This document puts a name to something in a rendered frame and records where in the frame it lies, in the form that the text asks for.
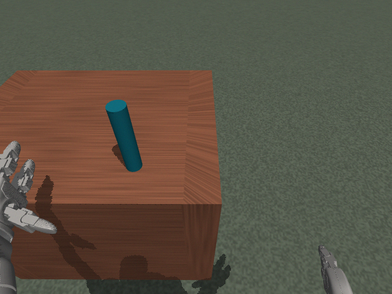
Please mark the can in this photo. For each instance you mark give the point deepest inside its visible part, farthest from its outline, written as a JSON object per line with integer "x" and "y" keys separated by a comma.
{"x": 118, "y": 114}

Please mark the left robot hand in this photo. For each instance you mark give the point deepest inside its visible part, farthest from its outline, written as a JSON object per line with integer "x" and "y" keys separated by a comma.
{"x": 13, "y": 200}

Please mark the left robot arm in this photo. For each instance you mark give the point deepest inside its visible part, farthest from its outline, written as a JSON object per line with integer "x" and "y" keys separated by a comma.
{"x": 7, "y": 272}

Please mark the right robot hand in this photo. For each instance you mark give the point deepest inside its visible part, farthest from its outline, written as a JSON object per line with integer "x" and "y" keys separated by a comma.
{"x": 334, "y": 279}

